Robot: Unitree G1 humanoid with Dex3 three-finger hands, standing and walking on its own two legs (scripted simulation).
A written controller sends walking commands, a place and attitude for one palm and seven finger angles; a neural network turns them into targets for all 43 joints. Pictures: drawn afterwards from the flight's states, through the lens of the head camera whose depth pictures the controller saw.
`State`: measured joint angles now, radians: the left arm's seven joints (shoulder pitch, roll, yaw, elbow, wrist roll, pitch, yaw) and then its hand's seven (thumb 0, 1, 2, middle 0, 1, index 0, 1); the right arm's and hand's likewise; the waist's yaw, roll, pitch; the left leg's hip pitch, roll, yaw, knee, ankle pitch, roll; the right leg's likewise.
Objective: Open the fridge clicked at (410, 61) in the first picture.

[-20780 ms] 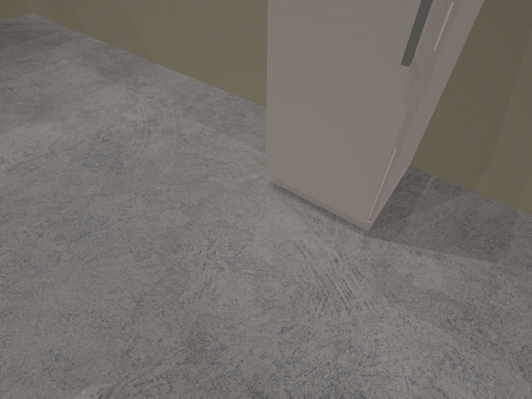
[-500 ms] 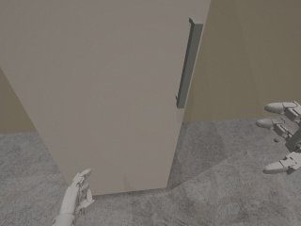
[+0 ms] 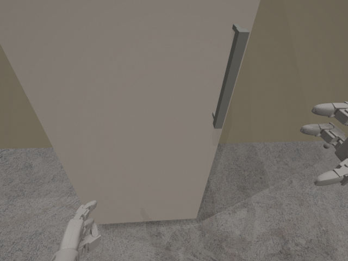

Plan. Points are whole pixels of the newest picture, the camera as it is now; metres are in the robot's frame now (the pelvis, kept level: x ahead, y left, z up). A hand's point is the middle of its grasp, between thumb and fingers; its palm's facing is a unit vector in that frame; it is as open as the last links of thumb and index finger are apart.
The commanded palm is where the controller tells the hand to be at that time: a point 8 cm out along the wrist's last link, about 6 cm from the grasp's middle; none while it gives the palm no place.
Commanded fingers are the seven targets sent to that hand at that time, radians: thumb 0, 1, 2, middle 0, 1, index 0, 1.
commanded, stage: raise the hand to about handle height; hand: right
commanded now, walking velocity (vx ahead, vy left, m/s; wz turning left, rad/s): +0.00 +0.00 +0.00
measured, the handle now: (225, 82) +0.50 -0.12 +0.20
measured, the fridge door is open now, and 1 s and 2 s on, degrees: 0 0 0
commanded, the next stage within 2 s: move the hooked fingers beside the handle in 0.22 s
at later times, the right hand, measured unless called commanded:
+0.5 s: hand (331, 136) +0.29 -0.28 +0.22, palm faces +0.06 +1.00 -0.07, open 14.0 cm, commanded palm +0.27 -0.31 +0.23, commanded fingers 0.00 0.50 -0.30 0.30 1.20 0.30 1.20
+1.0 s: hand (296, 121) +0.34 -0.23 +0.21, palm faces -0.01 +1.00 -0.05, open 14.0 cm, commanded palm +0.32 -0.29 +0.22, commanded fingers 0.00 0.50 -0.30 0.30 1.20 0.30 1.20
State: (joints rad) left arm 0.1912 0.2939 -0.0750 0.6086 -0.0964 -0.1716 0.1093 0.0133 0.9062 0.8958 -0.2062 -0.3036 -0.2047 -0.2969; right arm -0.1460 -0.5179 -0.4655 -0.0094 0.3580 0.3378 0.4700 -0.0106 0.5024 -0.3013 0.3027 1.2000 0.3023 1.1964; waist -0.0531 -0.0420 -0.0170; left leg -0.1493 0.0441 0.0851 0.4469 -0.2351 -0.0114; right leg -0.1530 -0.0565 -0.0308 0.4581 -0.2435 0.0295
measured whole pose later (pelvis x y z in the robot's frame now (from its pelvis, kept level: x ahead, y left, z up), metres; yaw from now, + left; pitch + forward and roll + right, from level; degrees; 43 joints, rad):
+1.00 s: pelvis +0.01 +0.00 +0.00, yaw +0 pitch -3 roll +0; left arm 0.21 0.29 -0.06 0.64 -0.09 -0.13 0.13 0.01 0.91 0.90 -0.21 -0.30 -0.20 -0.30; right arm -0.36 -0.45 -0.36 0.15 0.28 0.34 0.36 -0.01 0.50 -0.30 0.30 1.20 0.30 1.20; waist -0.04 -0.04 -0.02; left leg -0.17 0.04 0.08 0.47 -0.25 -0.01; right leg -0.17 -0.06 -0.03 0.47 -0.26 0.03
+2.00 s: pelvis +0.02 +0.00 +0.00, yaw +2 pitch +1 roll +0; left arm 0.27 0.27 -0.03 0.70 -0.08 -0.09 0.12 0.01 0.91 0.90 -0.21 -0.30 -0.21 -0.30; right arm -0.73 -0.39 -0.26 0.56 0.17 0.26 0.19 -0.01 0.50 -0.30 0.30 1.20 0.30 1.20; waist 0.04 -0.03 -0.03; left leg -0.20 0.03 0.06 0.44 -0.24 -0.01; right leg -0.19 -0.06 -0.06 0.44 -0.26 0.03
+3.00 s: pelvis +0.01 +0.00 +0.00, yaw +2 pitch +0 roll +0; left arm 0.31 0.27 -0.02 0.70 -0.08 -0.09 0.12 0.01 0.91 0.90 -0.21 -0.30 -0.20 -0.30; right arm -0.70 -0.40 -0.27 0.59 0.18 0.19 0.22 -0.01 0.50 -0.30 0.30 1.20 0.30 1.20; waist 0.04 -0.03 -0.03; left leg -0.20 0.03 0.05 0.42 -0.23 -0.01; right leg -0.19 -0.06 -0.06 0.44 -0.25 0.03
